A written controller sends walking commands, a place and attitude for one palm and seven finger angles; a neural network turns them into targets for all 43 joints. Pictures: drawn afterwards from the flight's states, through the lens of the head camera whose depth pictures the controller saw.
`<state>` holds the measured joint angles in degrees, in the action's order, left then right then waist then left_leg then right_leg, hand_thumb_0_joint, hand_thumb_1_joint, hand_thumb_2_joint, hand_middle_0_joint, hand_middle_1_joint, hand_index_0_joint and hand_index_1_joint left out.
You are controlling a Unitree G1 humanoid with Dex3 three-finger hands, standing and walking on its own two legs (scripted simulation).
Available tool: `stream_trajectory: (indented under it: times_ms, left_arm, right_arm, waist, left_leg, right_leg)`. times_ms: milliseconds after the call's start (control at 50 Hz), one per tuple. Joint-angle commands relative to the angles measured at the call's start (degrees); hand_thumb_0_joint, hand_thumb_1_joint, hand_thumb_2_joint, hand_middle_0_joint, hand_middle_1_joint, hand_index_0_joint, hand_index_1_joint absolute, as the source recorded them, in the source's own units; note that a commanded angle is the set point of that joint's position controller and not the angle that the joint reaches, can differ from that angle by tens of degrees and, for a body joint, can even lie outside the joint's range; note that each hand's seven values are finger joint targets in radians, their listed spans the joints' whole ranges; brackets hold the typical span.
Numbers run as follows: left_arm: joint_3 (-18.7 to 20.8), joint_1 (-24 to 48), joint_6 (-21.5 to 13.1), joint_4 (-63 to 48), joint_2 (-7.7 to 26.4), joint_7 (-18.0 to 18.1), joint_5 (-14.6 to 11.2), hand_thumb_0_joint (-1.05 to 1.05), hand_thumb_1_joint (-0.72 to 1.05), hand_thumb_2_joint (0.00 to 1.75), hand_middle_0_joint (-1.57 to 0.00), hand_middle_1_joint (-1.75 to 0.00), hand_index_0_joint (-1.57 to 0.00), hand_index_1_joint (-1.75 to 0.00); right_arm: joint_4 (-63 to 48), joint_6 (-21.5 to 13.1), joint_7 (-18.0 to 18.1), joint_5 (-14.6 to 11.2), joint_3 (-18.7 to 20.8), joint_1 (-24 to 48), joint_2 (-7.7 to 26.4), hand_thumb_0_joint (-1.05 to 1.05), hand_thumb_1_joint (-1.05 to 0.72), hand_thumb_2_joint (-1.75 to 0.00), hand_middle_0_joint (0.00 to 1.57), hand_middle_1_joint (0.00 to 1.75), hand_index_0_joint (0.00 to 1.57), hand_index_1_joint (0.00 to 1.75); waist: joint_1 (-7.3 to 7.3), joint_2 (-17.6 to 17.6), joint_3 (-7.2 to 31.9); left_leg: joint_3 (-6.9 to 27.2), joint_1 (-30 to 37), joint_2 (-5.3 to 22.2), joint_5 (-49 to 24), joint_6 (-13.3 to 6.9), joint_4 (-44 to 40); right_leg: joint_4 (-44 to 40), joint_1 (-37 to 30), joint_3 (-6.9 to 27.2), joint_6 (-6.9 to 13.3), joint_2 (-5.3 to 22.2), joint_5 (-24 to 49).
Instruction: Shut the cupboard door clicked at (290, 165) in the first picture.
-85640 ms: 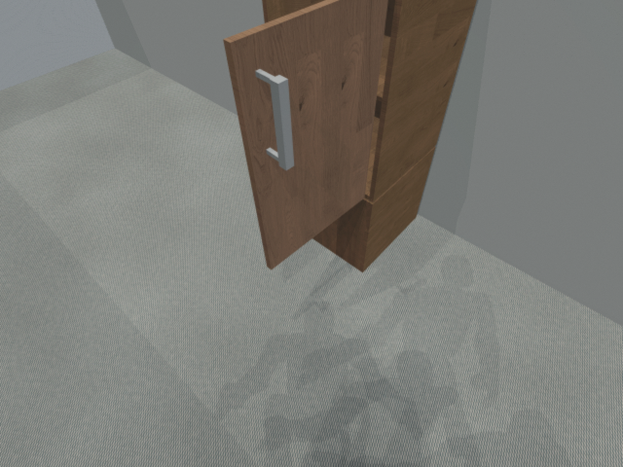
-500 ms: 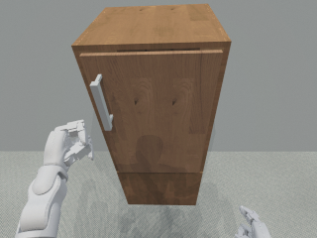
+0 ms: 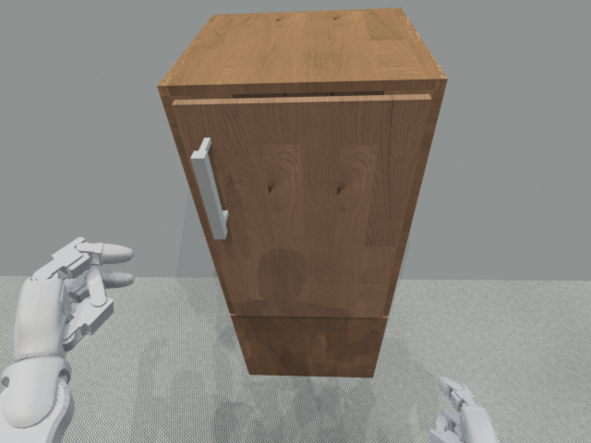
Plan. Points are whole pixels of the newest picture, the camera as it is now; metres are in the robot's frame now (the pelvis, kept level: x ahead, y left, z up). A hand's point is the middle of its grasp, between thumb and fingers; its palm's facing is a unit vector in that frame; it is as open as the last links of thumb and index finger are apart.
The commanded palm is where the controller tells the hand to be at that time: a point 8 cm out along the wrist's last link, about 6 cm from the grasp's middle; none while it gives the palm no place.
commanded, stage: draw the hand back to the body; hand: left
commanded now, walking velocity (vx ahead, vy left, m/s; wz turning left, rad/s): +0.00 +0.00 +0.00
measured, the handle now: (213, 190) +0.48 +0.20 +0.10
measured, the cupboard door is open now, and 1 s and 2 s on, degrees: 0 0 0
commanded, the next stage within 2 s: step back with the hand held close in 0.62 s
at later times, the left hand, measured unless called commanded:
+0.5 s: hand (63, 308) +0.21 +0.28 +0.15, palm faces +0.47 -0.80 -0.38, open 7.3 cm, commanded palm +0.15 +0.31 +0.17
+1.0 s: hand (71, 309) +0.21 +0.27 +0.15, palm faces +0.39 -0.80 -0.47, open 7.4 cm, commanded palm +0.15 +0.31 +0.17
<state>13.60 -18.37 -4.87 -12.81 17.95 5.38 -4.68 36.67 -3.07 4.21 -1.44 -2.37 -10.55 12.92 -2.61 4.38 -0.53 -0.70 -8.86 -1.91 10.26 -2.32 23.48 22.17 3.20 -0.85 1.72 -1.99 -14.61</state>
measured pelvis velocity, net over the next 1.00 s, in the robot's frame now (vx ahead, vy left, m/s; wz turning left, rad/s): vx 0.01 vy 0.01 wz -0.02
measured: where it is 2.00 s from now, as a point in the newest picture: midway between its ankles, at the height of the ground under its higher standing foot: outside the picture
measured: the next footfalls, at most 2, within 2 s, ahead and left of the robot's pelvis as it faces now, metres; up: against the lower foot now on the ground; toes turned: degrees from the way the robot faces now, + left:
none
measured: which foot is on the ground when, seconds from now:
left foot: down 0.00-1.00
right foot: down 0.00-1.00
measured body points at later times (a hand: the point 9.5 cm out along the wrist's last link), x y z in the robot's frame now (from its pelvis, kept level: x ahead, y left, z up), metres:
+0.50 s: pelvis +0.02 +0.01 +0.00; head -0.01 -0.01 +0.45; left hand +0.17 +0.32 +0.17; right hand +0.21 -0.20 -0.09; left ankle +0.03 +0.09 -0.74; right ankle -0.02 -0.10 -0.74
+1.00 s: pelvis +0.01 +0.01 +0.00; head +0.01 -0.01 +0.45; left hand +0.18 +0.31 +0.18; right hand +0.18 -0.24 -0.09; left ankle +0.03 +0.09 -0.74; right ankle -0.02 -0.10 -0.74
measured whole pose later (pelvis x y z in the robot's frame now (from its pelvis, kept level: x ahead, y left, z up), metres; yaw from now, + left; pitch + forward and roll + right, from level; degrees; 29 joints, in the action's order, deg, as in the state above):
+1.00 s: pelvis +0.01 +0.01 +0.00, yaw -1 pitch +0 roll -1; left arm 20.7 -29.7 -7.1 -22.5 21.9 6.3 -4.1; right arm 33.8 1.5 4.5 -1.5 0.5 -9.9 14.9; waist -1.4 4.6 1.3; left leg -1.6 -15.7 -1.5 11.9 -3.1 27.1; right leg 23.7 9.3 -0.1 0.7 -2.2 -14.8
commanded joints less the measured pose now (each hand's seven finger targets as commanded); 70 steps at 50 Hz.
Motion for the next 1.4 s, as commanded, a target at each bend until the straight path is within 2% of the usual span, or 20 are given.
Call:
stream_trajectory:
  times_ms: [0,40,180,220,260,320,540,560,720,740,760,800,840,920,1040,1060,1160,1220,1300,1380]
  left_arm:
    - [7.0,6.02,-4.08,-15.14,10.41,0.76,-0.06,0.0,0.9,0.9,-0.5,-0.63,-0.5,-0.63]
    - [9.28,4.16,-4.23,-16.63,12.23,0.96,0.19,0.0,0.9,0.9,-0.45,-0.57,-0.45,-0.57]
    - [12.1,-1.7,-4.04,-19.14,12.45,1.05,-0.14,0.0,0.9,0.9,-0.25,-0.36,-0.25,-0.36]
    - [13.57,-3.34,-3.9,-19.4,13.21,1.15,-0.38,0.0,0.9,0.9,-0.2,-0.3,-0.2,-0.3]
    - [10.98,-2.02,-3.46,-18.7,11.01,0.99,-0.19,0.0,0.9,0.9,-0.2,-0.3,-0.2,-0.3]
    - [10.54,-0.04,-3.39,-19.31,11.27,1.43,0.31,0.0,0.9,0.9,-0.2,-0.3,-0.2,-0.3]
    - [13.85,-3.19,-3.07,-19.96,13.91,1.74,0.31,0.0,0.9,0.9,-0.2,-0.3,-0.2,-0.3]
    - [12.45,-3.25,-3.05,-20.08,12.32,1.56,0.07,0.0,0.9,0.9,-0.2,-0.3,-0.2,-0.3]
    - [12.78,-3.63,-2.94,-19.38,12.66,1.38,-0.19,0.0,0.9,0.9,-0.2,-0.3,-0.2,-0.3]
    - [21.99,5.43,-5.44,-21.94,22.52,2.37,0.48,0.0,0.9,0.9,-0.2,-0.3,-0.2,-0.3]
    - [17.52,-0.1,-6.05,-19.9,17.25,1.62,0.29,0.0,0.9,0.9,-0.2,-0.3,-0.2,-0.3]
    - [13.62,-6.27,-6.0,-18.17,13.4,1.08,0.43,0.0,0.9,0.9,-0.2,-0.3,-0.2,-0.3]
    - [14.32,-7.6,-6.14,-19.22,14.43,1.43,0.57,0.0,0.9,0.9,-0.2,-0.3,-0.2,-0.3]
    - [15.18,-8.49,-5.85,-21.21,15.82,2.29,0.46,0.0,0.9,0.9,-0.2,-0.3,-0.2,-0.3]
    - [18.65,-9.95,-6.0,-24.37,19.31,3.35,0.13,0.0,0.9,0.9,-0.2,-0.3,-0.2,-0.3]
    - [17.48,-10.83,-6.01,-24.51,17.9,3.4,0.09,0.0,0.9,0.9,-0.2,-0.3,-0.2,-0.3]
    - [16.9,-12.62,-6.38,-24.7,16.92,3.73,0.23,0.0,0.9,0.9,-0.2,-0.3,-0.2,-0.3]
    - [17.57,-12.13,-7.4,-24.98,16.93,4.04,0.81,0.0,0.9,0.9,-0.2,-0.3,-0.2,-0.3]
    - [18.2,-10.23,-8.72,-25.88,16.32,4.18,1.92,0.0,0.9,0.9,-0.2,-0.3,-0.2,-0.3]
    - [18.27,-8.11,-9.84,-27.2,15.82,4.06,2.86,0.0,0.9,0.9,-0.2,-0.3,-0.2,-0.3]
  right_arm:
    - [-9.97,-3.64,0.1,0.33,2.49,8.83,5.79,0.0,-0.9,-0.9,0.2,0.3,0.2,0.3]
    - [-9.85,-4.06,0.0,0.42,2.83,8.74,6.14,0.0,-0.9,-0.9,0.2,0.3,0.2,0.3]
    - [-10.04,-3.92,-0.35,0.37,3.1,8.05,5.82,0.0,-0.9,-0.9,0.2,0.3,0.2,0.3]
    - [-10.16,-3.83,-0.36,0.36,3.32,7.85,5.79,0.0,-0.9,-0.9,0.2,0.3,0.2,0.3]
    - [-9.94,-3.77,-0.35,0.33,3.29,7.66,5.97,0.0,-0.9,-0.9,0.2,0.3,0.2,0.3]
    - [-9.83,-4.07,-0.29,0.42,3.4,7.48,6.3,0.0,-0.9,-0.9,0.2,0.3,0.2,0.3]
    - [-9.63,-4.27,-0.28,0.69,3.33,7.61,6.16,0.0,-0.9,-0.9,0.2,0.3,0.2,0.3]
    - [-9.7,-4.03,-0.4,0.64,3.21,7.39,5.69,0.0,-0.9,-0.9,0.2,0.3,0.2,0.3]
    - [-10.0,-3.57,-0.33,0.54,3.47,7.59,5.8,0.0,-0.9,-0.9,0.2,0.3,0.2,0.3]
    - [-12.49,-2.54,-0.35,-0.31,3.1,7.03,6.59,0.0,-0.9,-0.9,0.2,0.3,0.2,0.3]
    - [-10.91,-2.0,-0.08,0.38,3.73,7.69,6.39,0.0,-0.9,-0.9,0.2,0.3,0.2,0.3]
    - [-11.1,-0.79,-0.19,0.54,4.3,6.98,7.25,0.0,-0.9,-0.9,0.2,0.3,0.2,0.3]
    - [-11.35,-0.13,0.07,0.64,4.71,7.05,7.66,0.0,-0.9,-0.9,0.2,0.3,0.2,0.3]
    - [-12.49,1.55,0.68,0.16,5.14,6.4,7.54,0.0,-0.9,-0.9,0.2,0.3,0.2,0.3]
    - [-13.93,3.2,1.31,0.07,5.49,6.43,7.97,0.0,-0.9,-0.9,0.2,0.3,0.2,0.3]
    - [-14.23,3.33,1.25,-0.05,5.24,6.14,7.51,0.0,-0.9,-0.9,0.2,0.3,0.2,0.3]
    - [-14.59,2.83,1.14,0.02,5.29,5.32,7.91,0.0,-0.9,-0.9,0.2,0.3,0.2,0.3]
    - [-14.62,1.87,1.12,0.16,5.37,4.82,8.45,0.0,-0.9,-0.9,0.2,0.3,0.2,0.3]
    - [-14.58,0.17,1.35,0.43,5.44,4.09,8.81,0.0,-0.9,-0.9,0.2,0.3,0.2,0.3]
    - [-14.05,-1.37,1.22,0.86,5.7,3.17,8.89,0.0,-0.9,-0.9,0.2,0.3,0.2,0.3]
  waist:
    - [-0.39,-0.67,4.1]
    - [-0.78,-0.32,4.79]
    - [-1.05,0.38,4.28]
    - [-1.16,-1.61,4.33]
    - [-0.44,-0.67,3.06]
    - [-0.39,-0.9,3.88]
    - [-1.47,0.76,5.18]
    - [-1.13,0.0,4.86]
    - [-1.12,-2.14,4.35]
    - [0.44,0.55,-0.6]
    - [0.59,-3.53,2.69]
    - [1.13,-4.53,4.55]
    - [1.1,-2.26,6.67]
    - [1.42,-3.97,10.47]
    - [1.46,-2.32,11.19]
    - [1.65,-2.45,11.12]
    - [1.89,-0.62,8.92]
    - [2.14,1.33,6.88]
    - [2.22,3.8,5.14]
    - [2.35,4.4,5.44]
  left_leg:
    - [2.43,6.32,2.92,-3.11,0.45,-4.0]
    - [2.62,6.91,3.14,-4.38,0.5,-3.85]
    - [2.77,5.75,3.41,-6.38,0.98,-3.74]
    - [2.56,5.63,3.42,-7.04,0.87,-3.43]
    - [2.43,5.72,3.43,-7.0,0.81,-3.51]
    - [3.04,6.33,3.51,-6.62,0.88,-3.71]
    - [2.48,6.31,3.37,-11.13,1.12,-2.8]
    - [2.54,5.89,3.29,-11.23,1.27,-2.95]
    - [1.87,5.62,3.21,-9.22,0.73,-2.77]
    - [3.12,2.2,3.95,-3.91,-0.36,-0.63]
    - [4.13,1.03,3.97,-4.49,-0.92,1.57]
    - [3.68,1.8,4.34,-7.43,-0.84,3.2]
    - [2.85,2.94,4.8,-10.57,-0.77,3.57]
    - [3.27,2.44,6.07,-16.39,-0.58,3.75]
    - [4.01,-0.41,6.93,-17.15,-0.48,3.19]
    - [4.5,-1.76,7.19,-16.66,-0.45,2.84]
    - [6.44,-7.5,8.55,-7.65,-0.89,-0.04]
    - [8.97,-14.86,9.92,6.7,-1.83,-4.3]
    - [13.3,-26.22,12.32,24.42,-3.6,-10.17]
    - [14.92,-31.74,13.23,30.68,-4.16,-11.33]
  right_leg:
    - [-5.3,6.11,0.53,-0.56,1.7,4.42]
    - [-5.35,5.93,0.45,-0.56,1.45,5.66]
    - [-4.34,4.96,0.01,-0.42,1.65,7.08]
    - [-4.33,4.92,-0.02,-0.57,1.63,7.98]
    - [-4.6,5.72,0.12,-0.63,1.76,7.71]
    - [-4.3,6.04,0.0,-0.61,1.59,7.05]
    - [-4.07,4.04,0.02,-0.44,1.66,11.27]
    - [-3.67,3.76,-0.16,-0.43,1.89,11.25]
    - [-4.47,4.66,0.27,-0.79,1.85,10.35]
    - [-7.59,9.0,4.36,-0.9,4.96,11.73]
    - [-6.92,8.76,5.72,-0.58,6.64,13.49]
    - [-5.84,10.13,6.21,-0.91,7.59,16.19]
    - [-4.66,10.62,6.08,-1.67,7.68,19.4]
    - [-1.07,8.76,5.04,-1.9,7.21,22.27]
    - [1.3,8.04,5.49,-1.72,6.55,21.4]
    - [1.96,7.26,5.35,-1.6,6.39,20.38]
    - [2.51,7.93,5.44,-1.57,5.01,10.68]
    - [4.26,6.05,5.07,-1.53,3.59,3.44]
    - [9.98,0.01,4.05,-2.0,1.31,0.42]
    - [13.91,-2.94,3.85,-1.89,0.12,-0.96]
